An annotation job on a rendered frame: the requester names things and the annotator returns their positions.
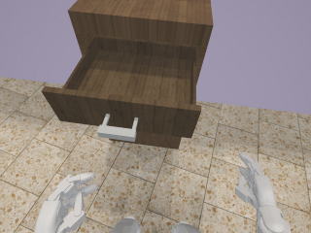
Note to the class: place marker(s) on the handle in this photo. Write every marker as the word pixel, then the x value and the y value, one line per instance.
pixel 117 133

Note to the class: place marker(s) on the drawer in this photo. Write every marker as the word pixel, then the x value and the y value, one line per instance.
pixel 127 79

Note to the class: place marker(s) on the robot left hand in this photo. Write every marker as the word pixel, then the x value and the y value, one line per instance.
pixel 54 211

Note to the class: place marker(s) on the right robot shin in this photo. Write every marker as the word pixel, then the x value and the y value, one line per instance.
pixel 182 221

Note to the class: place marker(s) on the robot right hand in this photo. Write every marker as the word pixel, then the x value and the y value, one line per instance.
pixel 259 191

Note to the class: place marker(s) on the cabinet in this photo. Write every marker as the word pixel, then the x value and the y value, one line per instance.
pixel 187 23

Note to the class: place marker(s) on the right robot forearm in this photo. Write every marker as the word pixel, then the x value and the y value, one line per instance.
pixel 271 220

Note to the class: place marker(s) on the left robot thigh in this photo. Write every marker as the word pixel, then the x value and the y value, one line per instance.
pixel 127 225

